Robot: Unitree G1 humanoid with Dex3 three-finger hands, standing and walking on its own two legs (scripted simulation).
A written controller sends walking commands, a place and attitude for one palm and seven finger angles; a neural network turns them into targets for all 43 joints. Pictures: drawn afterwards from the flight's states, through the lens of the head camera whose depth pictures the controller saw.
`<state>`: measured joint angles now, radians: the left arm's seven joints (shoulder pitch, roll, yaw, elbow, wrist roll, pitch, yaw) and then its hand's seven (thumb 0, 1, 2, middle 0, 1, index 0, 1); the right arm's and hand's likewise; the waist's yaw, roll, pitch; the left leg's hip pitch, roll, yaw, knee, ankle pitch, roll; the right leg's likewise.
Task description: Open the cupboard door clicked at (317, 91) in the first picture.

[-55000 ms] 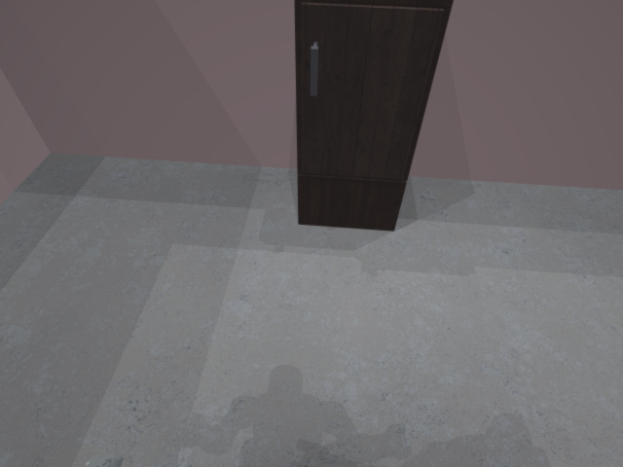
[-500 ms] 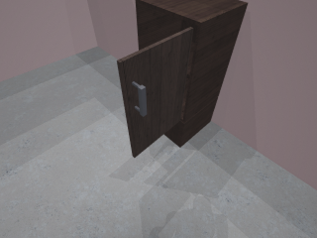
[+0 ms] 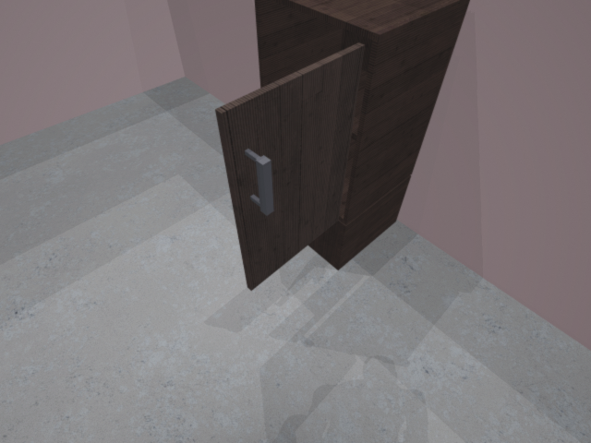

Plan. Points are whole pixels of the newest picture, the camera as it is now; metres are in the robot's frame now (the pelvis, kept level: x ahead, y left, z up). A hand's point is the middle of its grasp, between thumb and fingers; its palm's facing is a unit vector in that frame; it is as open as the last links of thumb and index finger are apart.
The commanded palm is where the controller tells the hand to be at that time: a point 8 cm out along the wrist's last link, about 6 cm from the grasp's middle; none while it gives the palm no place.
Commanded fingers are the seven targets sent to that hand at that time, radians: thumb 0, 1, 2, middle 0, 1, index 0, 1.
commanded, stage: look to check the result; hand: left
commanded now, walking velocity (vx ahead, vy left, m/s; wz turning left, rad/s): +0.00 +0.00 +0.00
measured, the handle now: (258, 182) +0.60 +0.11 -0.03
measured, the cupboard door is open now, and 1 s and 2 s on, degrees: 92 92 92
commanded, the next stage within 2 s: stand and wait in 0.22 s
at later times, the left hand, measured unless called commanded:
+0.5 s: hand out of the picture +0.00 +0.15 -0.17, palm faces +0.05 -0.98 -0.18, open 7.4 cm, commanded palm none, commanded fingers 0.00 0.90 0.90 -0.20 -0.30 -0.20 -0.30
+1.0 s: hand out of the picture +0.00 +0.14 -0.17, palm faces +0.05 -0.98 -0.18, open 7.4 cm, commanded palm none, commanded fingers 0.00 0.90 0.90 -0.20 -0.30 -0.20 -0.30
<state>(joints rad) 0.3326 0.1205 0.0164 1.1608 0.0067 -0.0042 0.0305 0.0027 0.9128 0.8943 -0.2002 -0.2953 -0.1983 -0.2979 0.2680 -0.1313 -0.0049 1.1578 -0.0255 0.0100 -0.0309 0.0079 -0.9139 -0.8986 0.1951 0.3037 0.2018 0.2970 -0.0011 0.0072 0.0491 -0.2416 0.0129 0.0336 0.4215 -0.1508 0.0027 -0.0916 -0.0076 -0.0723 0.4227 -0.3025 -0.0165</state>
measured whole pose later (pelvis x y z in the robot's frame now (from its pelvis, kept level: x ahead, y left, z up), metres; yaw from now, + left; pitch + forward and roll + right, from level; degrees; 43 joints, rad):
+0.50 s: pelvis +0.01 -0.01 +0.00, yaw +0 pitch -1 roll +0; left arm 0.29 0.13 0.02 1.15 0.01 -0.01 0.03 0.00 0.91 0.89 -0.20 -0.30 -0.20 -0.30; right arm 0.25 -0.15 0.00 1.16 -0.03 0.00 -0.03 0.01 -0.92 -0.90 0.20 0.30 0.20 0.30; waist 0.00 0.00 0.05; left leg -0.22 0.02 0.03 0.41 -0.16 -0.02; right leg -0.06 0.01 -0.08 0.39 -0.31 -0.03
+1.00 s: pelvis +0.02 -0.02 +0.00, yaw +0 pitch -2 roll +1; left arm 0.31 0.14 0.01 1.15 0.00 -0.01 0.03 0.00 0.91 0.89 -0.20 -0.30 -0.20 -0.30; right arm 0.24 -0.15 0.00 1.16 -0.02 0.00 -0.04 0.01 -0.91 -0.90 0.20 0.30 0.20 0.30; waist 0.00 0.00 0.04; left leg -0.20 0.04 0.03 0.40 -0.18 -0.03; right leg -0.03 0.02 -0.08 0.37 -0.31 -0.04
